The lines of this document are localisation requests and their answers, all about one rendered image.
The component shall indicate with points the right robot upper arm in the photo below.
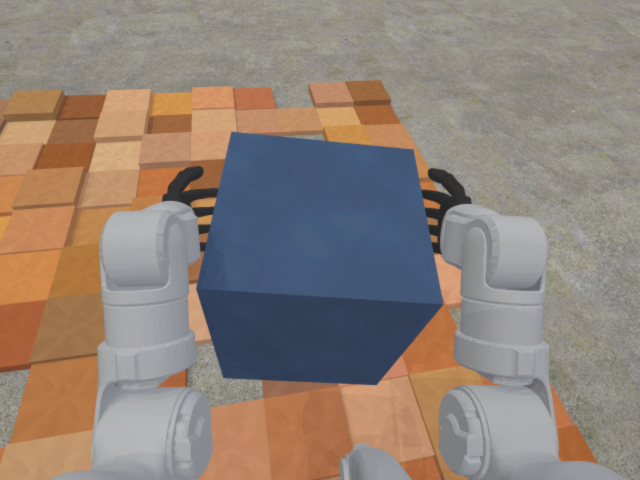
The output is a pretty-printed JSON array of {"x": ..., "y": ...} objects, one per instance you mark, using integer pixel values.
[{"x": 496, "y": 432}]

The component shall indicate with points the robot right forearm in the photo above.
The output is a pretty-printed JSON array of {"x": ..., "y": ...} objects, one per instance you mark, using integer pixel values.
[{"x": 503, "y": 271}]

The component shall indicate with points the right robot thigh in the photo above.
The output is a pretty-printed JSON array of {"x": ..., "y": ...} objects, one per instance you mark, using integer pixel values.
[{"x": 371, "y": 464}]

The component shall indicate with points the carton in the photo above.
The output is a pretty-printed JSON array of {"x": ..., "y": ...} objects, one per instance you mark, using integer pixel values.
[{"x": 318, "y": 265}]

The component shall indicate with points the right robot hand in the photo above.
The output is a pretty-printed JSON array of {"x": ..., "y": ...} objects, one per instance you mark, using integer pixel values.
[{"x": 446, "y": 202}]

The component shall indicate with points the left robot hand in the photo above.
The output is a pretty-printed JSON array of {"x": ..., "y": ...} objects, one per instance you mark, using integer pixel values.
[{"x": 175, "y": 193}]

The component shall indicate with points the robot left forearm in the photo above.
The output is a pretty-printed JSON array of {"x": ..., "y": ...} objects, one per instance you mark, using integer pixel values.
[{"x": 144, "y": 257}]

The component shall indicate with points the left robot upper arm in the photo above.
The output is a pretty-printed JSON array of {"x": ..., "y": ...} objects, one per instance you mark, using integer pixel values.
[{"x": 161, "y": 433}]

